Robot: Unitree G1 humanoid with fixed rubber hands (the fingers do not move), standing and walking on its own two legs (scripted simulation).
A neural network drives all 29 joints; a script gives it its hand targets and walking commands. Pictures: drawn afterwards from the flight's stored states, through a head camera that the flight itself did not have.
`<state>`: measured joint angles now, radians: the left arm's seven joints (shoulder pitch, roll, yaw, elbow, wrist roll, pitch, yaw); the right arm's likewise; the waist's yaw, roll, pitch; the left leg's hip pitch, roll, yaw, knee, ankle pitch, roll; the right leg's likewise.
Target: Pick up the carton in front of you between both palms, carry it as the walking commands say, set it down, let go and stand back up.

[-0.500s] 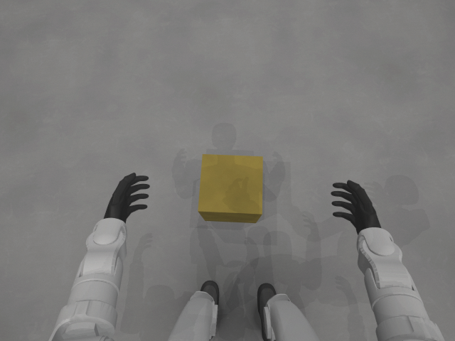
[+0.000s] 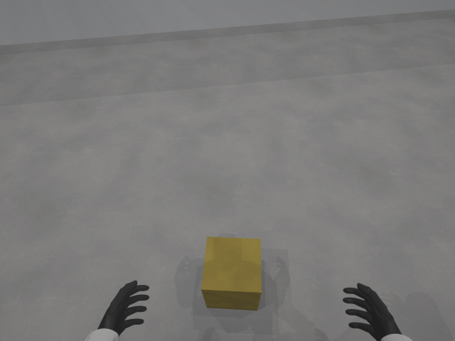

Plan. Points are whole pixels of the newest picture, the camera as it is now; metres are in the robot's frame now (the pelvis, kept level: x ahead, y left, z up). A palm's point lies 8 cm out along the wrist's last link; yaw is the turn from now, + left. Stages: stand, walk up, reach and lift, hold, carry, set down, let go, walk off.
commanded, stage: let go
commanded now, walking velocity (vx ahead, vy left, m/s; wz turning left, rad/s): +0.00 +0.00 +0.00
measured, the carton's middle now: (232, 274) +0.45 +0.03 -0.65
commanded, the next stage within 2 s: stand in 0.28 s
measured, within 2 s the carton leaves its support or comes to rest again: neither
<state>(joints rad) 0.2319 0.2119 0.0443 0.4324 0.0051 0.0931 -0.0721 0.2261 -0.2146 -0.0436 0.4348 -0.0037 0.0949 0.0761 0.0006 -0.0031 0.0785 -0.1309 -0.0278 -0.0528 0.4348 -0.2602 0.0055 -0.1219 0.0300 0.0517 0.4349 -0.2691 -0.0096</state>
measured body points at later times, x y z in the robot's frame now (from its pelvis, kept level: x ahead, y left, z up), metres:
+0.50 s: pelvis +0.01 +0.00 -0.01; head +0.02 +0.01 +0.44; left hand +0.16 +0.29 -0.09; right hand +0.16 -0.28 -0.09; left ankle -0.01 +0.12 -0.74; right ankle -0.02 -0.11 -0.74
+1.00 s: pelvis +0.02 +0.01 +0.00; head +0.02 +0.01 +0.45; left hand +0.16 +0.30 -0.10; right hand +0.15 -0.29 -0.10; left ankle -0.01 +0.12 -0.74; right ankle -0.02 -0.11 -0.74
